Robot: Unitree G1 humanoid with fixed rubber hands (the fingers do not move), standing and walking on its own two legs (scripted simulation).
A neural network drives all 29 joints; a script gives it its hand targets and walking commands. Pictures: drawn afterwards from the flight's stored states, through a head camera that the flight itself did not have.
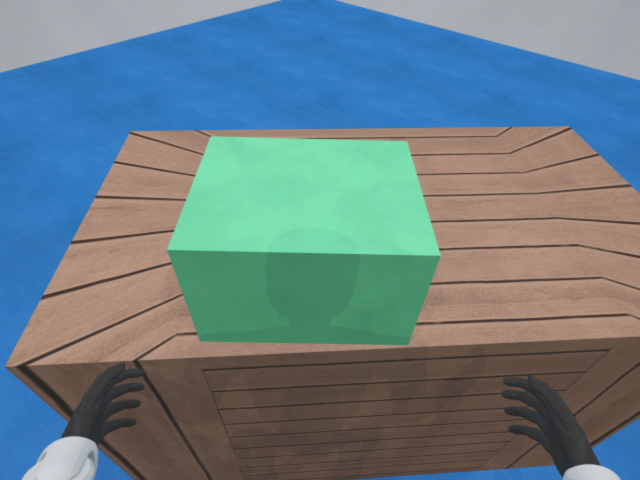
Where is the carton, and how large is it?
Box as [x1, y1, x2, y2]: [167, 136, 440, 344]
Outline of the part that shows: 211,136 167,248 168,254 200,341 407,344 440,254 406,141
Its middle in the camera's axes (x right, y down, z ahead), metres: -0.02 +0.00 +0.60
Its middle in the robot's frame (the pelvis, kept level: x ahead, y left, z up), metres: +0.47 +0.02 +0.05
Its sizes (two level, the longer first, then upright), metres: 0.314 0.250 0.200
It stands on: a pedestal, 0.73 m high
